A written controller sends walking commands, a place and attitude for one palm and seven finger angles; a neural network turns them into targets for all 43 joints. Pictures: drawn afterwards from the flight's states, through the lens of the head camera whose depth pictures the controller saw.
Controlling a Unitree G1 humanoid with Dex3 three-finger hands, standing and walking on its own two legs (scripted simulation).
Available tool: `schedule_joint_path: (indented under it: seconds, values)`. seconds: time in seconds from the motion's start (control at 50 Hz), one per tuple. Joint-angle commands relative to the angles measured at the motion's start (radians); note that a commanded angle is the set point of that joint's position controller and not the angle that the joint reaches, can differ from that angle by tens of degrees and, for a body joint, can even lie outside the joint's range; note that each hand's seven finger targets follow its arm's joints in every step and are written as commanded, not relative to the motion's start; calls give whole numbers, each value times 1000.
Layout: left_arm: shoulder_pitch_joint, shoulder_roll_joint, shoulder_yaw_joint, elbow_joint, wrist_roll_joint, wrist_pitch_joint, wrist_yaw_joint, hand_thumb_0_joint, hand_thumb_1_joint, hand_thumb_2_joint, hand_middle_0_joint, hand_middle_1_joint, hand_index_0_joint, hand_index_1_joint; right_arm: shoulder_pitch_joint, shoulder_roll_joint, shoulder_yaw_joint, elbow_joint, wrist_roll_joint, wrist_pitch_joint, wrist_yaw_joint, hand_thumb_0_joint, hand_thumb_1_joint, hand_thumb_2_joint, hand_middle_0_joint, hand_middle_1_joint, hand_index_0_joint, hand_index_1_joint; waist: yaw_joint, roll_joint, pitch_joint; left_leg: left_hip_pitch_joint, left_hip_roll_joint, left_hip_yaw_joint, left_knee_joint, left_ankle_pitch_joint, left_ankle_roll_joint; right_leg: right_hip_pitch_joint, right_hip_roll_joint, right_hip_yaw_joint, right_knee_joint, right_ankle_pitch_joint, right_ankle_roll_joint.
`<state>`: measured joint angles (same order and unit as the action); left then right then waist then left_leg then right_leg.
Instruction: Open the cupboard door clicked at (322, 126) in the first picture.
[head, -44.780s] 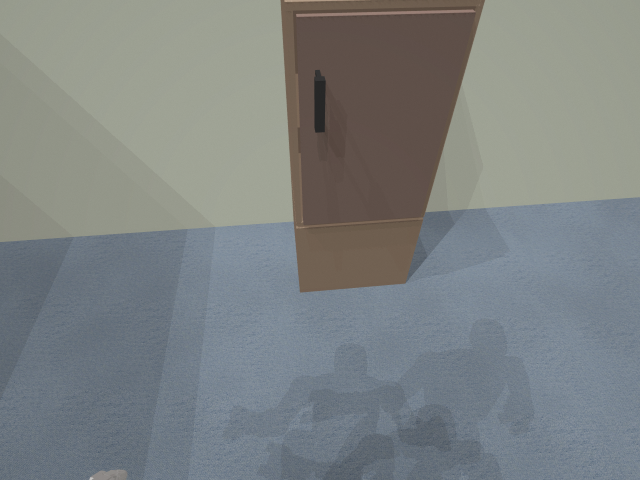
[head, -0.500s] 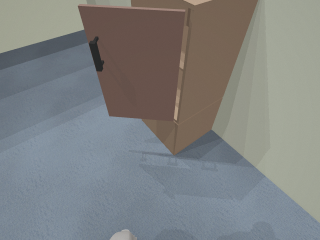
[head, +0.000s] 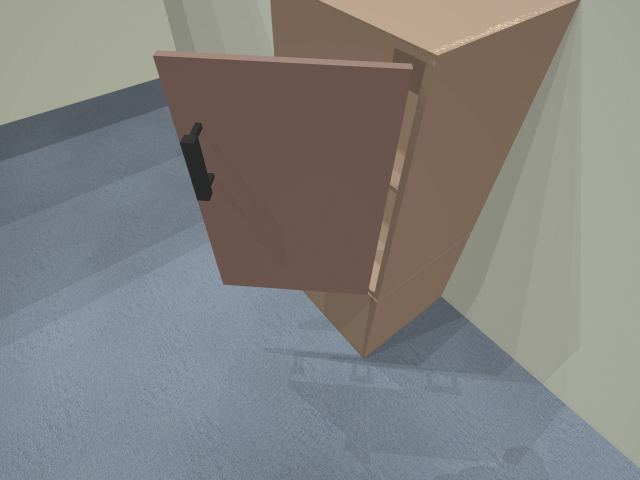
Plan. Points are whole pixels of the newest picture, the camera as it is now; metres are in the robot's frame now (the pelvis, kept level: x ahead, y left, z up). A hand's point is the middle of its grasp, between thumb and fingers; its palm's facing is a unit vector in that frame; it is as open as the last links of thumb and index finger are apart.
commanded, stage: come to a stop and stand still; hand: left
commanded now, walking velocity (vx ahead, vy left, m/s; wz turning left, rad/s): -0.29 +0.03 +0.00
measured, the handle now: (200, 162) +0.59 +0.25 +0.05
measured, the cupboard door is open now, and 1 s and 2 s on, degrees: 47 47 47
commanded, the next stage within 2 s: look again from close up in 1.36 s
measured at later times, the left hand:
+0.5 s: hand out of the picture +0.08 +0.21 -0.17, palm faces +0.05 -0.98 -0.18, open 7.4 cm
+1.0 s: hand out of the picture +0.01 +0.16 -0.16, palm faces -0.03 -0.97 -0.24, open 7.3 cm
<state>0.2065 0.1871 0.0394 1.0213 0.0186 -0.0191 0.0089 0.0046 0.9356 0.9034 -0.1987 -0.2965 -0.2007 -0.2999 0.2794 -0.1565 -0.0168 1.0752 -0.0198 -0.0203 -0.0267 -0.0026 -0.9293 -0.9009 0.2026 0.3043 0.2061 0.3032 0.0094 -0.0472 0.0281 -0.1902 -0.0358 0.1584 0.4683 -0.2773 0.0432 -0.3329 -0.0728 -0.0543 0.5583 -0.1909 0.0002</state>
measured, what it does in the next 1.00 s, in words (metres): steps on the spot: right foot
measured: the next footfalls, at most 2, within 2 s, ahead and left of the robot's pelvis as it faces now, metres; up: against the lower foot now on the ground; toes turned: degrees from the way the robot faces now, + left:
right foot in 0.66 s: -0.01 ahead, -0.12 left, +0.00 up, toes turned -2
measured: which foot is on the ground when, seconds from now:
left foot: down 0.00-1.00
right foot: down 0.00-0.32, up 0.34-0.64, down 0.66-1.00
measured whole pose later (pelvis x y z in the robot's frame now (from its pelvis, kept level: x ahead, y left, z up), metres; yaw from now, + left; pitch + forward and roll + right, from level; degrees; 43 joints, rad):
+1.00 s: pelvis -0.02 -0.02 +0.00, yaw -1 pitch -1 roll +1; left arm 0.30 0.16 -0.02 1.03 0.01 -0.01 0.03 0.00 0.91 0.90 -0.20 -0.30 -0.20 -0.30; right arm 0.27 -0.18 -0.01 1.03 -0.02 0.02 -0.01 0.00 -0.91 -0.90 0.20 0.30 0.20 0.30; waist -0.02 0.04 0.01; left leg -0.26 0.05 0.09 0.53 -0.24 -0.01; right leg -0.18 0.00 -0.01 0.56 -0.35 -0.02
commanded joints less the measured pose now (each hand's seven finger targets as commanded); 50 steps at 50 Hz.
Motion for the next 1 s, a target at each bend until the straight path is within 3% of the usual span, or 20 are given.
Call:
schedule_joint_path:
  seconds: [0.0, 0.04, 0.1, 0.16, 0.2, 0.26, 0.3, 0.32, 0.36, 0.42, 0.54, 0.6, 0.62, 0.64, 0.66, 0.68, 0.72, 0.84, 0.88, 0.98]
  values:
    - [50, 127, 1, -3, -4, 6, 13, 0, 900, 900, -200, -300, -200, -300, 59, -65, -11, -16, 11, 8, 0, 0, -900, -900, 200, 300, 200, 300, -20, -11, 8, -59, 113, -112, -85, 111, -46, 105, -134, 157, -108, 391, -79]
    - [61, 134, 5, -1, -11, 3, 24, 0, 900, 900, -200, -300, -200, -300, 81, -105, -24, -2, 13, 17, -9, 0, -900, -900, 200, 300, 200, 300, -15, -122, -102, -7, 124, -95, -10, 250, -50, 197, -144, 139, -53, 652, -88]
    - [71, 159, 21, -8, -11, 14, 35, 0, 900, 900, -200, -300, -200, -300, 89, -102, -35, -9, 16, 34, -14, 0, -900, -900, 200, 300, 200, 300, -7, -45, -146, -10, 100, -69, 99, 284, -66, 245, -187, 151, -33, 849, -126]
    - [49, 173, 33, -21, -6, 25, 42, 0, 900, 900, -200, -300, -200, -300, 50, -74, -38, -37, 18, 53, -10, 0, -900, -900, 200, 300, 200, 300, 12, -132, -107, -145, 55, -79, 219, -181, -80, 288, -268, 208, -97, 918, -206]
    - [13, 169, 39, -31, 0, 30, 45, 0, 900, 900, -200, -300, -200, -300, 32, -64, -42, -51, 18, 61, -12, 0, -900, -900, 200, 300, 200, 300, 7, -120, -88, -146, 53, -102, 223, -228, -79, 270, -264, 202, -115, 872, -219]
    - [-39, 151, 38, -50, -11, 35, 35, 0, 900, 900, -200, -300, -200, -300, 95, -74, -40, -29, 12, 53, -8, 0, -900, -900, 200, 300, 200, 300, -35, -52, -107, 19, 96, -116, -41, 121, -68, 149, -174, 133, -45, 519, -118]
    - [-21, 66, 24, -70, -15, 53, 29, 0, 900, 900, -200, -300, -200, -300, 44, -162, -50, -69, -6, 42, -7, 0, -900, -900, 200, 300, 200, 300, -10, 268, -55, -63, 356, -370, -176, 356, 83, 44, 23, -6, 129, -170, 8]
    - [-45, 81, 26, -74, -9, 67, 29, 0, 900, 900, -200, -300, -200, -300, 21, -160, -50, -78, -10, 35, -16, 0, -900, -900, 200, 300, 200, 300, -25, 259, 1, -88, 373, -410, -216, 375, 131, -16, 56, 43, 286, -335, 8]
    - [-27, 74, 29, -60, -7, 66, 23, 0, 900, 900, -200, -300, -200, -300, 1, -150, -36, -84, -13, 21, -34, 0, -900, -900, 200, 300, 200, 300, -7, 176, 7, -40, 353, -362, -163, 508, 146, -71, 46, 114, 412, -316, 1]
    - [-22, 57, 19, -46, -11, 56, 16, 0, 900, 900, -200, -300, -200, -300, 6, -151, -34, -73, -8, 10, -37, 0, -900, -900, 200, 300, 200, 300, -17, 162, -51, 89, 322, -287, -114, 686, 135, -55, 39, 85, 307, -282, 16]
    - [-18, 67, 15, -39, -10, 60, 9, 0, 900, 900, -200, -300, -200, -300, 35, -188, -57, -41, -5, 19, -30, 0, -900, -900, 200, 300, 200, 300, -46, 176, -60, 119, 326, -293, -112, 606, 115, 37, 41, 27, 97, -251, 12]
    - [67, 71, 13, -8, -7, 49, 12, 0, 900, 900, -200, -300, -200, -300, -10, -178, -54, -38, 5, 20, -24, 0, -900, -900, 200, 300, 200, 300, -6, 129, -46, 23, 262, -251, -80, 365, 54, 173, 30, 33, -154, -45, -3]
    - [166, 74, -9, -7, 14, 19, 55, 0, 900, 900, -200, -300, -200, -300, -86, -205, -56, -113, 23, 8, -16, 0, -900, -900, 200, 300, 200, 300, 31, 76, -18, 87, 229, -172, 135, 563, 3, 44, -18, 99, -241, 134, 7]
    - [97, 123, -11, -48, 5, 10, 51, 0, 900, 900, -200, -300, -200, -300, -45, -121, -38, -144, 17, 13, 7, 0, -900, -900, 200, 300, 200, 300, -31, 4, -14, -35, 153, -137, 103, 111, -29, 53, -70, 178, -244, -16, -42]
    - [55, 148, -22, -69, 4, 5, 43, 0, 900, 900, -200, -300, -200, -300, -34, -116, -36, -146, 10, 19, 19, 0, -900, -900, 200, 300, 200, 300, -48, 70, -13, -29, 112, -118, 60, -22, -39, 6, -72, 184, -211, -159, -68]
    - [66, 145, -18, -78, 7, 0, 40, 0, 900, 900, -200, -300, -200, -300, -16, -131, -40, -146, 4, 12, 24, 0, -900, -900, 200, 300, 200, 300, -53, 127, -68, 2, 130, -141, 65, 151, -24, 39, -19, 143, -112, -21, -58]
    - [102, 116, -16, -68, -1, -11, 42, 0, 900, 900, -200, -300, -200, -300, 10, -150, -31, -141, 3, 3, 15, 0, -900, -900, 200, 300, 200, 300, -38, 78, -149, 47, 181, -165, 78, 365, 3, 106, 9, 91, -55, 102, -45]
    - [97, 118, -32, -47, -3, -8, 34, 0, 900, 900, -200, -300, -200, -300, -18, -116, -10, -128, 3, 16, 14, 0, -900, -900, 200, 300, 200, 300, -32, -9, 70, -47, 130, -133, 1, 42, -20, 0, -23, 152, -162, -76, -52]
    - [99, 121, -35, -43, -4, -6, 33, 0, 900, 900, -200, -300, -200, -300, -9, -112, -9, -114, 2, 19, 18, 0, -900, -900, 200, 300, 200, 300, -33, -15, 91, -38, 120, -130, -13, -16, -26, -40, -26, 170, -205, -206, -54]
    - [113, 119, -35, -28, -6, -9, 31, 0, 900, 900, -200, -300, -200, -300, 20, -104, -1, -73, 1, 13, 19, 0, -900, -900, 200, 300, 200, 300, -28, -25, 89, -27, 119, -124, -26, 9, -29, -37, -22, 178, -235, -240, -56]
